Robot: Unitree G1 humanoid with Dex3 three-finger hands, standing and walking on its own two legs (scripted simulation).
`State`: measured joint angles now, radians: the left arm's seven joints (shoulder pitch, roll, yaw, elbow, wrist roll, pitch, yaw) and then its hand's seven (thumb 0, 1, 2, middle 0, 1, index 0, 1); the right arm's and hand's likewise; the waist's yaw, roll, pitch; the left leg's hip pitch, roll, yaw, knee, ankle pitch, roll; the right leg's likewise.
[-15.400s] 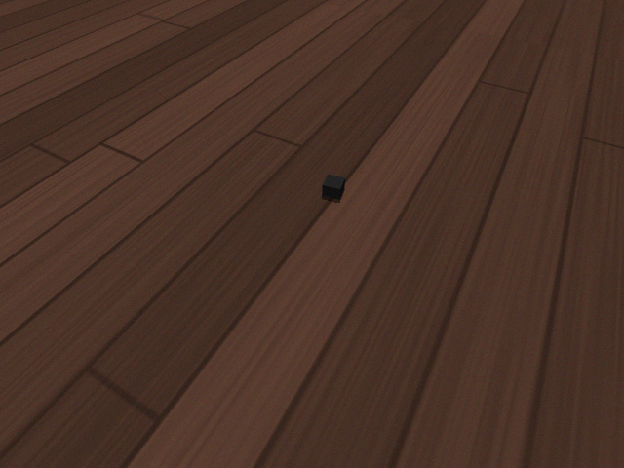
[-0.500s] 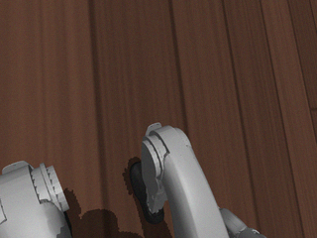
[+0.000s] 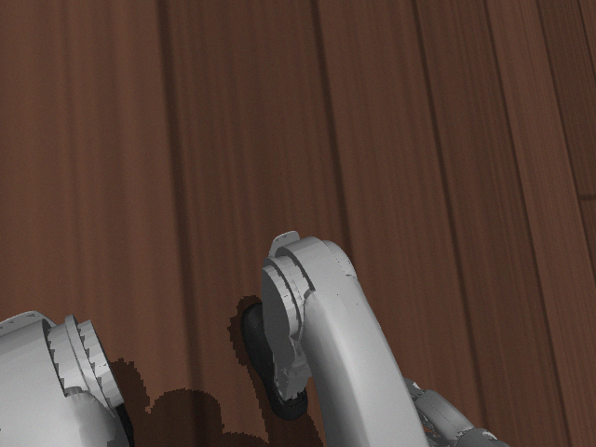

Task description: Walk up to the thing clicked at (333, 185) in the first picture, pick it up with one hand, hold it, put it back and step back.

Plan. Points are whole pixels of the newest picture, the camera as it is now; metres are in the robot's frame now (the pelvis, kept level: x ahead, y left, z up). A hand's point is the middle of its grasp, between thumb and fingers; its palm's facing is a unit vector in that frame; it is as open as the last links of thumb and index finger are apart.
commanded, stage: close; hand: left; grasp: from above
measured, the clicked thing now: out of the picture +0.45 +0.35 -0.26
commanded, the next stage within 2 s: settle in 0.80 s
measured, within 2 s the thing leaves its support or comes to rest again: leaves its support in 1.26 s
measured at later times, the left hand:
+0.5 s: hand out of the picture +0.43 +0.35 -0.23, palm faces -0.45 -0.12 -0.88, open 11.2 cm
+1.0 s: hand out of the picture +0.43 +0.35 -0.23, palm faces -0.46 -0.11 -0.88, open 11.2 cm
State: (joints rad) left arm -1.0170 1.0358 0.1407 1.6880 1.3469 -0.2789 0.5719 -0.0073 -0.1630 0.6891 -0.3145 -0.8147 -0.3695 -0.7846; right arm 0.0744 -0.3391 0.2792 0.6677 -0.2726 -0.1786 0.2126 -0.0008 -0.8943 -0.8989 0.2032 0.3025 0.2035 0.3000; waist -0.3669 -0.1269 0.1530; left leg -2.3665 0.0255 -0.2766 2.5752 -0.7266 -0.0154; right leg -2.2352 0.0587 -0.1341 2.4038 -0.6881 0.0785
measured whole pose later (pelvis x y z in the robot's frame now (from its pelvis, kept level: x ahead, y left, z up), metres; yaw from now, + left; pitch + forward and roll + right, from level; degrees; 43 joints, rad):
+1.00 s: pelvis +0.00 +0.00 +0.00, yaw +0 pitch +27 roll -14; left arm -1.04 1.05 0.10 1.70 1.37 -0.32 0.57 -0.03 -0.19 0.65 -0.54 -0.73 -0.59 -0.68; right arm 0.07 -0.34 0.29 0.65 -0.27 -0.16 0.19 0.00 -0.90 -0.90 0.20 0.30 0.20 0.30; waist -0.36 -0.13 0.14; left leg -2.37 0.02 -0.27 2.58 -0.72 -0.01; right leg -2.24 0.06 -0.13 2.41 -0.68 0.08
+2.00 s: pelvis -0.01 +0.00 +0.04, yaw +5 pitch +32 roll -12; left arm -0.95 0.87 0.08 1.25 1.28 -0.30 0.21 -0.03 -0.21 0.67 -0.57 -0.71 -0.62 -0.65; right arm 0.16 -0.32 0.11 0.63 -0.14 0.04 0.13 0.00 -0.91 -0.90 0.20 0.30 0.20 0.30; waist -0.24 -0.01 0.01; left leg -2.34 0.00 -0.19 2.40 -0.64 0.00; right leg -2.21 0.01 -0.08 2.29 -0.66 0.06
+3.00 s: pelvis +0.00 -0.01 +0.29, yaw +12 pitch +23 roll -4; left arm -0.36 0.56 -0.06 0.66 1.00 -0.16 0.01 -0.03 -0.19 0.65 -0.55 -0.73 -0.60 -0.66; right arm 0.16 -0.25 -0.02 0.67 0.02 0.07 -0.03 0.00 -0.90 -0.90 0.20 0.30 0.20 0.30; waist -0.08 0.06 -0.16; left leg -1.41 0.05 -0.05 1.57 -0.56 0.00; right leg -1.36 -0.01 -0.02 1.52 -0.55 0.04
